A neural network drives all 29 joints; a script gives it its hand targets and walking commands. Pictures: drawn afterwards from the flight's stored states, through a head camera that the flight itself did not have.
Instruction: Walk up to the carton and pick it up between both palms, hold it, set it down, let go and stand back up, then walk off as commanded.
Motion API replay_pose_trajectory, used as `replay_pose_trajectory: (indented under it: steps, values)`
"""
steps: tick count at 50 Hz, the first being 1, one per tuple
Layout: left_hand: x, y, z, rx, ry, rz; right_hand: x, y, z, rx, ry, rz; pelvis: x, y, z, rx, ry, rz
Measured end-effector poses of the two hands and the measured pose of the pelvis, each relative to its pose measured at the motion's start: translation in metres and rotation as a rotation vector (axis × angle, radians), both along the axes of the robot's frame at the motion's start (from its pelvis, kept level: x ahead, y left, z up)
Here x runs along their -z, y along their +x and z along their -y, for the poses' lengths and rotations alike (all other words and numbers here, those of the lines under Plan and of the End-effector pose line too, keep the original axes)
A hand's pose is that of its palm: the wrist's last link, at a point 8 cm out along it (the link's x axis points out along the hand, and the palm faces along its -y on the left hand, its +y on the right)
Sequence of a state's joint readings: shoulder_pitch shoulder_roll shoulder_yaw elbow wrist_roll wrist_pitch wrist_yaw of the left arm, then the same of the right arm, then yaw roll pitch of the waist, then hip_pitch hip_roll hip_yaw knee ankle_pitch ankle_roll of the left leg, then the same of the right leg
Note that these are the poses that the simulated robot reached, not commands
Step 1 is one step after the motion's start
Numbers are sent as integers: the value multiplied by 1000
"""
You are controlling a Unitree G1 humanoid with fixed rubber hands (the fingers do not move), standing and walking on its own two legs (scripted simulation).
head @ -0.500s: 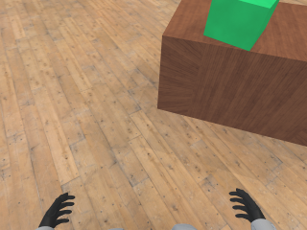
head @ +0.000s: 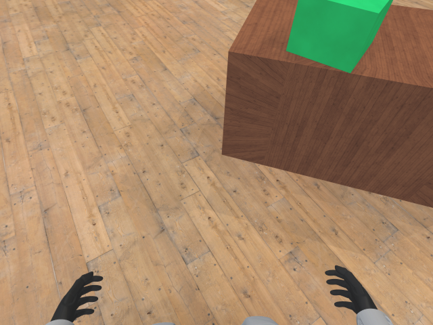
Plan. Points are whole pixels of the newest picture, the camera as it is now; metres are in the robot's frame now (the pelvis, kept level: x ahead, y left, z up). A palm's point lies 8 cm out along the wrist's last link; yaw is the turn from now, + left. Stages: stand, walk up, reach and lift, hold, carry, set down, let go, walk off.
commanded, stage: stand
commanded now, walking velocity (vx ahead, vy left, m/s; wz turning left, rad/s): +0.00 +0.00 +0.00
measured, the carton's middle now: (340, 20) +1.15 -0.53 +0.02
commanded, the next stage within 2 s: walk up in 1.50 s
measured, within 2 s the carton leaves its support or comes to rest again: neither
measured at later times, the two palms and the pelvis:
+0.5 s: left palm out of the picture +0.13 +0.26 -0.07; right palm (367, 316) +0.13 -0.28 -0.07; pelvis -0.01 +0.00 +0.00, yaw +0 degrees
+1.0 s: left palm out of the picture +0.12 +0.27 -0.07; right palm (370, 321) +0.13 -0.28 -0.07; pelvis -0.02 +0.00 +0.00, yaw +0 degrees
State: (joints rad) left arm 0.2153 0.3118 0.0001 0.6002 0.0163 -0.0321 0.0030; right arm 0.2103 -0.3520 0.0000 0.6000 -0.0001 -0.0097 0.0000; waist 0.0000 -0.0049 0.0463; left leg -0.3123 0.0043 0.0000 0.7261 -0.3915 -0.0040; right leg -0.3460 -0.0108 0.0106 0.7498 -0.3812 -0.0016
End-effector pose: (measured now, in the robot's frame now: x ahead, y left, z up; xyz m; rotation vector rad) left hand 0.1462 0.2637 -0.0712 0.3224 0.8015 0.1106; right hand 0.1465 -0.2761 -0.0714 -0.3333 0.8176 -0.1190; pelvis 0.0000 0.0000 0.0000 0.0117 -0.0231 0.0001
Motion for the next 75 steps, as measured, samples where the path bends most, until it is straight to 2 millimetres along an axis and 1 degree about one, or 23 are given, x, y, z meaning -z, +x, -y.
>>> replay_pose_trajectory:
  steps: [10, 28, 39, 54, 75]
  values:
    - [0, -5, -1, -3, 3, -2, -1, -3, 0, -1, 0, 9, 0, -4, 0, 0, 0, 6]
    - [-1, -15, -2, -2, 4, 5, -2, -16, 2, 1, -1, 17, 0, -15, 1, 0, 1, 21]
    - [1, -20, -3, -4, 4, -5, -1, -23, 3, 4, -5, 8, 0, -17, 1, 1, 1, 25]
    - [2, -22, -4, -8, 6, -15, -3, -20, 3, 1, -6, 20, 0, -19, 1, 1, 1, 27]
    - [5, -26, -9, -10, 3, -24, -5, -25, 1, 3, -13, 18, 0, -21, -3, 2, -4, 30]
